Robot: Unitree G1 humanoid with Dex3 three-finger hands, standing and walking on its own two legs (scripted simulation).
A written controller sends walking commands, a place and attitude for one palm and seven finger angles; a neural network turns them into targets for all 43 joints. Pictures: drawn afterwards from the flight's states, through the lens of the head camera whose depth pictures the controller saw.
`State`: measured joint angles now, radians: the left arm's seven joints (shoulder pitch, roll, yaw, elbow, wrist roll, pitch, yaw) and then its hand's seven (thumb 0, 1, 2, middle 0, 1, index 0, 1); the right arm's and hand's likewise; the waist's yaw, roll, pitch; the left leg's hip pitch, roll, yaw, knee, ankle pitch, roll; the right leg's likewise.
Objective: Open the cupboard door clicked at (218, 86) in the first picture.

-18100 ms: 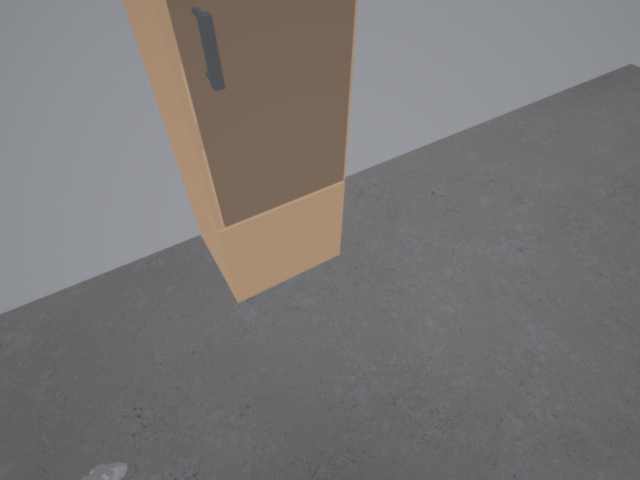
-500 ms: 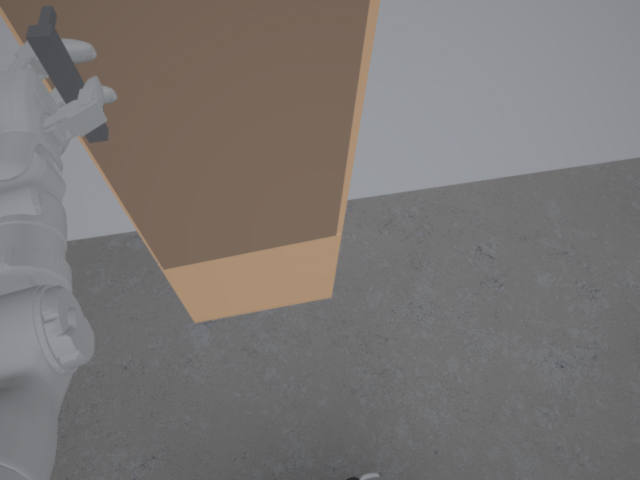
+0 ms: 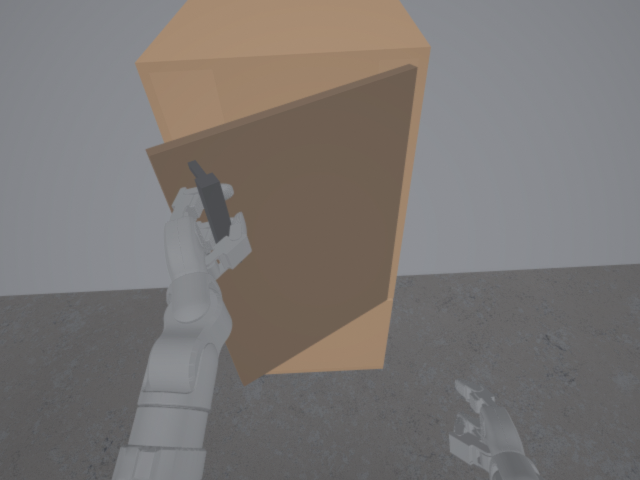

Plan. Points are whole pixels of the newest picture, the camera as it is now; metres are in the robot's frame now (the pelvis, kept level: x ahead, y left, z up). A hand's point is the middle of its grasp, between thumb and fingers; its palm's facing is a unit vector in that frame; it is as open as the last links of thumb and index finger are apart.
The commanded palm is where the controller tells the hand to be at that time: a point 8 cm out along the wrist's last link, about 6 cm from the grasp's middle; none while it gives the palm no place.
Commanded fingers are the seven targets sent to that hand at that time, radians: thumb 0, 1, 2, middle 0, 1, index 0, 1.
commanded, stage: pull the door open along its arc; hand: left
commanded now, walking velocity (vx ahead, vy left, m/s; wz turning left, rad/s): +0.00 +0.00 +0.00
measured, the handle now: (213, 215) +0.40 +0.16 +0.16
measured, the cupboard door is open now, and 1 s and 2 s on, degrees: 32 39 39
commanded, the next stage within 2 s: open thumb and fingers to let go in 0.20 s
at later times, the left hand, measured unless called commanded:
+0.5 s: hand (269, 255) +0.33 +0.08 +0.16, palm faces +0.48 -0.87 -0.03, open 6.6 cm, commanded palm +0.28 +0.12 +0.15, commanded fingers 0.00 0.13 0.57 -0.34 -1.27 -0.34 -1.27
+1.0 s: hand (268, 251) +0.33 +0.08 +0.16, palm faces +0.47 -0.88 -0.03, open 14.5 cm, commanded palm +0.29 +0.12 +0.15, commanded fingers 0.00 -0.50 0.30 -0.18 -0.50 -0.18 -0.50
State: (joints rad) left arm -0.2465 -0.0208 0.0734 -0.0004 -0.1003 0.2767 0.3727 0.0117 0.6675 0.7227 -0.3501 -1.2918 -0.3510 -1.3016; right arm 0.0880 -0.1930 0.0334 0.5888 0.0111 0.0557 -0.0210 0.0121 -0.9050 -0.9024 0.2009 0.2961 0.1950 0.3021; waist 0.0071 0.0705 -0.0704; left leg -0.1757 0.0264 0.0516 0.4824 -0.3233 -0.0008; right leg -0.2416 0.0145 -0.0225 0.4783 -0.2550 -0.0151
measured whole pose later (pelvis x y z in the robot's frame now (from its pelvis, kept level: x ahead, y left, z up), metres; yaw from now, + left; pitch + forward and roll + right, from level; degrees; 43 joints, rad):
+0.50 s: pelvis -0.02 -0.03 +0.00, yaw +4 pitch -3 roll +0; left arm -0.31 -0.12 -0.07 0.07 0.01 0.30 0.59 0.01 0.58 0.76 -0.37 -1.31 -0.35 -1.32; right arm 0.14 -0.19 0.01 0.72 -0.03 0.08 -0.05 0.01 -0.90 -0.90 0.20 0.30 0.20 0.30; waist 0.03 0.07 -0.01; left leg -0.14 0.03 -0.02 0.47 -0.28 -0.03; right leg -0.18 0.01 -0.10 0.48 -0.25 -0.05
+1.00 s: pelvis -0.06 +0.00 +0.00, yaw +3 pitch -3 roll +0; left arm -0.53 -0.14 -0.04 0.38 0.03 0.20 0.66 -0.01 -0.46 0.31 -0.27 -0.94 -0.26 -0.94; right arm 0.14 -0.16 0.01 0.74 -0.03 0.03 -0.05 0.01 -0.90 -0.90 0.20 0.30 0.20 0.30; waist 0.01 0.04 0.00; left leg -0.19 0.00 0.01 0.48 -0.24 0.00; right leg -0.23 -0.02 -0.07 0.47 -0.18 -0.02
